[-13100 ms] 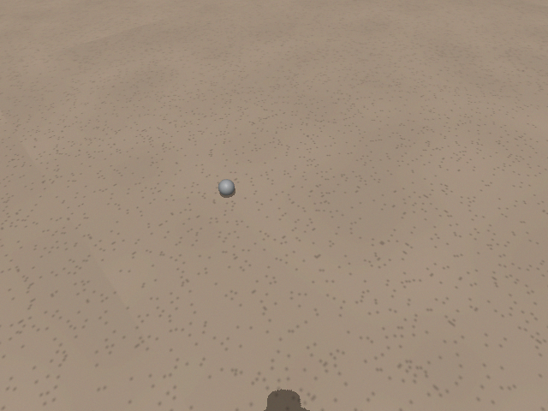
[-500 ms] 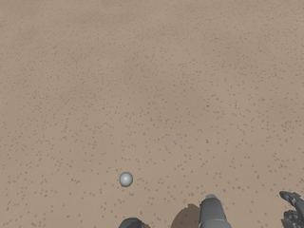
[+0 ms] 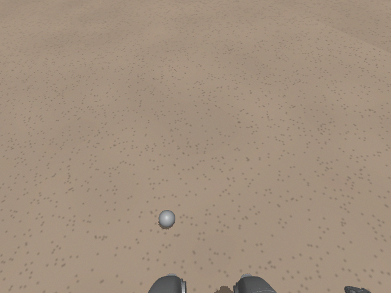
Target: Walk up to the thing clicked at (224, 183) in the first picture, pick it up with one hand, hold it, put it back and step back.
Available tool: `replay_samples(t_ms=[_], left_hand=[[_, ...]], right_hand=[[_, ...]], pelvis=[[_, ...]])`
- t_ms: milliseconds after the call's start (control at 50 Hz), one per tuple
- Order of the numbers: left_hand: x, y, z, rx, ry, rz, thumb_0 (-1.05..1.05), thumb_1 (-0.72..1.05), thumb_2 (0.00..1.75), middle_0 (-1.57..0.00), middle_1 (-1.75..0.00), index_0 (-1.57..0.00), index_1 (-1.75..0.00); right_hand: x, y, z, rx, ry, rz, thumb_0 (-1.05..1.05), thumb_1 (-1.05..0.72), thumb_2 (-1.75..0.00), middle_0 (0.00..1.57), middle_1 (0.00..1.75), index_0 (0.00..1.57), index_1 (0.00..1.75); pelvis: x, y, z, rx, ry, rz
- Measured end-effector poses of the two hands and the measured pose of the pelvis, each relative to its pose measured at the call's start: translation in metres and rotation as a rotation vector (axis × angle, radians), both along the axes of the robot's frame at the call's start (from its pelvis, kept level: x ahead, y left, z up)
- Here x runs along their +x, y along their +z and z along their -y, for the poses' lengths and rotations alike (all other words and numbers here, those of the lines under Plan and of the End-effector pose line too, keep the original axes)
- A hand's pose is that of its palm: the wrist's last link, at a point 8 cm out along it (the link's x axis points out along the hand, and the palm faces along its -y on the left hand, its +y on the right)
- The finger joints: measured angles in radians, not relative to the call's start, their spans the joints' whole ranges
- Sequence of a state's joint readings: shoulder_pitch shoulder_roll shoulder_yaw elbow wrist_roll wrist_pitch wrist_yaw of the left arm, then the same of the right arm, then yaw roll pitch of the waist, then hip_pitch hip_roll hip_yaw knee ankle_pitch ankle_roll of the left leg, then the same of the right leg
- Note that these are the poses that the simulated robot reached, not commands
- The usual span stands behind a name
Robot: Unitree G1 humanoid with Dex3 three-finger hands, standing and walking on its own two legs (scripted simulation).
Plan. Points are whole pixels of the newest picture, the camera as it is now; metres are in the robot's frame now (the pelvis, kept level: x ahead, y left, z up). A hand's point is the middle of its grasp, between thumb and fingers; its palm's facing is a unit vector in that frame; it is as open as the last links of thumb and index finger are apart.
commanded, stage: walk up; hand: left
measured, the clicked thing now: (166, 218) +0.54 +0.20 -0.69
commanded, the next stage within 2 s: none
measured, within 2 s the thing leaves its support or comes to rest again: neither
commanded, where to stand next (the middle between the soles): +0.12 +0.00 m, yaw -6 degrees
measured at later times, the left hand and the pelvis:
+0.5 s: hand out of the picture +0.07 +0.30 -0.11, palm faces -0.23 -0.90 -0.37, open 7.3 cm; pelvis -0.02 +0.02 +0.04, yaw -10 degrees
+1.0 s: hand (97, 284) +0.18 +0.25 -0.13, palm faces -0.14 -0.91 -0.39, open 7.3 cm; pelvis +0.04 +0.00 +0.02, yaw -9 degrees
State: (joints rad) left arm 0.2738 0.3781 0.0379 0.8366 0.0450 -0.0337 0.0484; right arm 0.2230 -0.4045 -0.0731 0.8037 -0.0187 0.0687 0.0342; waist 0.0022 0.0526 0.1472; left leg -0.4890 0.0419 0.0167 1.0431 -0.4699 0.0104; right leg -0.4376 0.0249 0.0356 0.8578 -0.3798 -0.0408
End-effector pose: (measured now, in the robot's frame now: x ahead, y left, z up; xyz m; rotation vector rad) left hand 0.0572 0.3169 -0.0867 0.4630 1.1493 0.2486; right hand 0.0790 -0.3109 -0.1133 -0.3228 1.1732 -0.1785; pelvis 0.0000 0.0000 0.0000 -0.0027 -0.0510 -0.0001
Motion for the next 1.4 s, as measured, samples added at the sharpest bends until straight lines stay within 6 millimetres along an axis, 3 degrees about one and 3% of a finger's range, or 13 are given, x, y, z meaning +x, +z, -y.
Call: replay_samples(t_ms=[120, 280, 380, 480, 580, 680, 780, 860, 960, 1040, 1160, 1400], left_hand=[[0.015, -0.01, -0.035, -0.048, -0.046, 0.029, 0.0, 0.9, 0.9, -0.21, -0.3, -0.21, -0.3], [0.023, 0.0, -0.061, -0.093, -0.086, -0.01, 0.0, 0.91, 0.9, -0.21, -0.3, -0.21, -0.3], [0.014, 0.006, -0.058, -0.101, -0.098, -0.091, 0.0, 0.91, 0.9, -0.21, -0.3, -0.21, -0.3], [0.019, 0.011, -0.035, -0.098, -0.135, -0.137, 0.0, 0.91, 0.9, -0.2, -0.3, -0.2, -0.3], [0.037, 0.008, -0.003, -0.073, -0.16, -0.083, 0.0, 0.91, 0.9, -0.21, -0.3, -0.21, -0.3], [0.045, 0.015, 0.018, -0.08, -0.139, -0.042, 0.0, 0.9, 0.9, -0.21, -0.3, -0.21, -0.3], [0.064, 0.017, 0.021, -0.073, -0.131, -0.022, 0.0, 0.9, 0.9, -0.21, -0.3, -0.21, -0.3], [0.088, 0.003, 0.015, -0.074, -0.12, -0.009, 0.0, 0.9, 0.9, -0.21, -0.3, -0.21, -0.3], [0.116, -0.003, 0.018, -0.09, -0.109, 0.002, 0.0, 0.9, 0.9, -0.21, -0.3, -0.21, -0.3], [0.124, -0.003, 0.024, -0.091, -0.121, 0.013, 0.0, 0.91, 0.9, -0.21, -0.3, -0.21, -0.3], [0.115, -0.001, 0.028, -0.08, -0.12, -0.038, 0.0, 0.9, 0.9, -0.21, -0.3, -0.21, -0.3], [0.114, 0.004, 0.027, -0.094, -0.087, -0.044, 0.0, 0.9, 0.9, -0.21, -0.3, -0.21, -0.3]], right_hand=[[-0.057, 0.016, -0.018, -0.091, -0.059, 0.034, 0.01, -0.91, -0.9, 0.2, 0.3, 0.2, 0.3], [-0.135, 0.057, -0.026, -0.165, -0.17, -0.044, 0.01, -0.9, -0.9, 0.2, 0.3, 0.2, 0.3], [-0.16, 0.073, -0.016, -0.179, -0.209, -0.086, 0.01, -0.9, -0.9, 0.2, 0.3, 0.2, 0.3], [-0.168, 0.073, 0.001, -0.158, -0.232, -0.1, 0.01, -0.9, -0.9, 0.2, 0.3, 0.2, 0.3], [-0.158, 0.047, 0.027, -0.125, -0.232, -0.119, 0.01, -0.9, -0.9, 0.2, 0.3, 0.2, 0.3], [-0.115, 0.029, 0.027, -0.071, -0.222, -0.086, 0.01, -0.91, -0.9, 0.2, 0.3, 0.2, 0.3], [-0.064, 0.023, 0.015, -0.026, -0.18, -0.033, 0.01, -0.91, -0.9, 0.2, 0.3, 0.2, 0.3], [-0.03, 0.016, 0.004, -0.02, -0.16, -0.003, 0.01, -0.91, -0.9, 0.2, 0.3, 0.2, 0.3], [0.001, 0.02, -0.006, -0.011, -0.139, 0.034, 0.01, -0.91, -0.9, 0.2, 0.3, 0.2, 0.3], [0.019, 0.021, -0.001, -0.01, -0.128, 0.053, 0.01, -0.9, -0.9, 0.2, 0.3, 0.2, 0.3], [0.033, 0.023, 0.008, -0.002, -0.142, 0.056, 0.01, -0.91, -0.9, 0.2, 0.3, 0.2, 0.3], [0.024, 0.028, 0.012, -0.003, -0.134, -0.012, 0.01, -0.91, -0.9, 0.2, 0.3, 0.2, 0.3]], pelvis=[[-0.018, -0.002, -0.04, 0.024, -0.048, 0.014], [-0.03, 0.023, -0.049, -0.011, -0.111, 0.019], [-0.028, 0.034, -0.044, -0.019, -0.146, 0.0], [-0.022, 0.037, -0.027, -0.016, -0.176, -0.016], [-0.014, 0.023, -0.002, -0.015, -0.193, -0.018], [0.001, 0.024, 0.005, -0.017, -0.195, -0.008], [0.021, 0.025, 0.005, -0.012, -0.181, -0.01], [0.034, 0.016, 0.0, 0.004, -0.168, -0.006], [0.037, 0.017, -0.004, 0.004, -0.163, -0.01], [0.039, 0.017, 0.001, 0.002, -0.167, -0.024], [0.041, 0.021, 0.005, 0.005, -0.152, -0.025], [0.038, 0.03, 0.007, -0.003, -0.14, -0.02]])
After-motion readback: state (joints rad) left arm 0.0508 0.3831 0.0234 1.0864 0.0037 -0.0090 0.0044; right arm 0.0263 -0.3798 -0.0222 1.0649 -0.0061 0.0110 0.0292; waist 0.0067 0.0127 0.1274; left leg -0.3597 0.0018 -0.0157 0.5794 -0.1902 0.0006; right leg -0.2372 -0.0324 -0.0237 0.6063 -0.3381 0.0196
